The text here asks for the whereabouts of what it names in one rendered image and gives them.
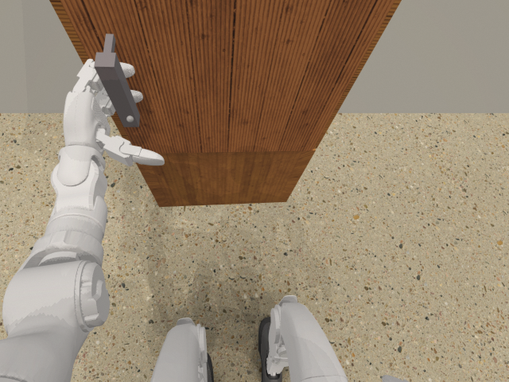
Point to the robot right shin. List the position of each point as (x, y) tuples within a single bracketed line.
[(277, 358)]

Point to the left robot forearm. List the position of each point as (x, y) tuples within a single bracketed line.
[(77, 224)]

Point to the handle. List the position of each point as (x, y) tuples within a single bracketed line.
[(114, 81)]

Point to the robot left upper arm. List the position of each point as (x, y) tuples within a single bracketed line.
[(50, 310)]

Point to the robot left hand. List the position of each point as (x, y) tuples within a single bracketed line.
[(85, 113)]

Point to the robot right foot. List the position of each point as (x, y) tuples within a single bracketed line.
[(263, 348)]

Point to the cupboard door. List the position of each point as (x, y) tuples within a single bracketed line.
[(232, 75)]

